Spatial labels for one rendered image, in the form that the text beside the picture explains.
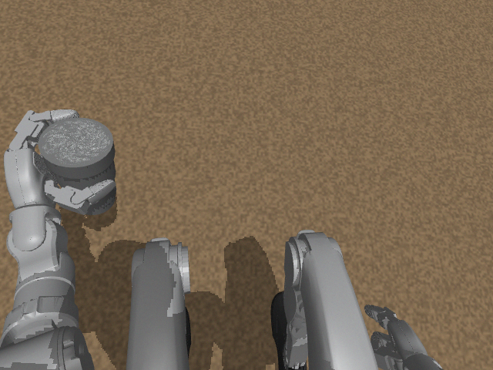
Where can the right robot arm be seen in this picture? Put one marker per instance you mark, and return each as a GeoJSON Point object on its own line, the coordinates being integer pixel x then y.
{"type": "Point", "coordinates": [420, 362]}

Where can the right robot hand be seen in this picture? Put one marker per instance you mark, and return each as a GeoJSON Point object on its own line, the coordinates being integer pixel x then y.
{"type": "Point", "coordinates": [401, 342]}

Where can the right robot foot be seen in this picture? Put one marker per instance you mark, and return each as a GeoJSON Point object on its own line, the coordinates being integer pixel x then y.
{"type": "Point", "coordinates": [279, 331]}

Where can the left robot arm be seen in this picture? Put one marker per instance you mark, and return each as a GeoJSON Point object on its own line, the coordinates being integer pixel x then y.
{"type": "Point", "coordinates": [42, 331]}

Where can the cup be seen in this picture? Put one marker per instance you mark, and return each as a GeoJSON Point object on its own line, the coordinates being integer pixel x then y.
{"type": "Point", "coordinates": [80, 152]}

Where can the left robot hand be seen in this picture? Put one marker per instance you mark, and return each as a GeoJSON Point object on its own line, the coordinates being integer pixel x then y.
{"type": "Point", "coordinates": [30, 181]}

